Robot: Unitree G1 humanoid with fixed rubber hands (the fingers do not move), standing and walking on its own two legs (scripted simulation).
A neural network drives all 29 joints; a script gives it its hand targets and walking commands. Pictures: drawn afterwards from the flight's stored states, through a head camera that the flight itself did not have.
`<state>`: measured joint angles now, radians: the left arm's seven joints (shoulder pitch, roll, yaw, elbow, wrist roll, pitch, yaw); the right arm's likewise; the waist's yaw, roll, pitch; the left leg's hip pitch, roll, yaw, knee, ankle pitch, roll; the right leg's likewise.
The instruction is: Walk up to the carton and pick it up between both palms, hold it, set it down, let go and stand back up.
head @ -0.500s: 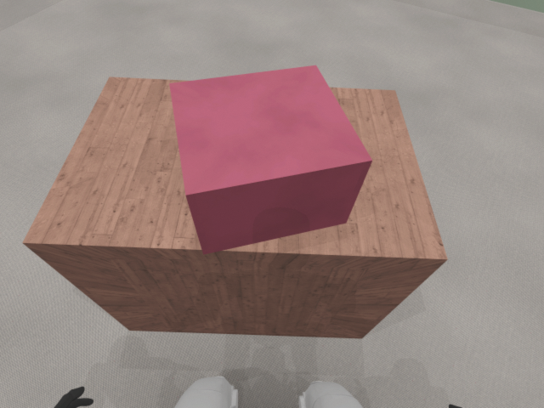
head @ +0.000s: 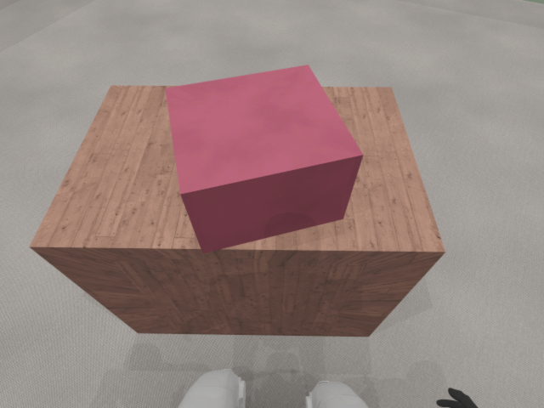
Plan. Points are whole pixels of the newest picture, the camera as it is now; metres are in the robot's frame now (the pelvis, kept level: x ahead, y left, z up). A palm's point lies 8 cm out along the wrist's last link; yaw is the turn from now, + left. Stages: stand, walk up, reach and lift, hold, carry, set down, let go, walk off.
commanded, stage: walk up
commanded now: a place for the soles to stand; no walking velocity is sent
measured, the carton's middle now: (257, 155) +0.54 +0.05 -0.01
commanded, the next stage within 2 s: none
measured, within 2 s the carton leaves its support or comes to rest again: neither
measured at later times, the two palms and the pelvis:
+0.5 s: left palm out of the picture +0.06 +0.42 -0.11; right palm out of the picture +0.05 -0.20 -0.06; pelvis +0.03 +0.11 +0.02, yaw +3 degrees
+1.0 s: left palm out of the picture +0.09 +0.46 -0.17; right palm out of the picture +0.05 -0.17 -0.06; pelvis +0.05 +0.15 +0.00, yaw +3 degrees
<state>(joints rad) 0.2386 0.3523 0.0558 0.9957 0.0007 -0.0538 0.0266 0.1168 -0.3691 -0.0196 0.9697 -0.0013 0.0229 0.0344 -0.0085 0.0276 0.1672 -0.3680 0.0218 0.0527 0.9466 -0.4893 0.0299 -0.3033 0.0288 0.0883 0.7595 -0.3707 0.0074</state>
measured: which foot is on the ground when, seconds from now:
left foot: up 0.00-0.18, down 0.20-0.56, up 0.58-0.70, down 0.72-1.00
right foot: down 0.00-0.22, up 0.24-0.56, down 0.58-0.72, up 0.74-1.00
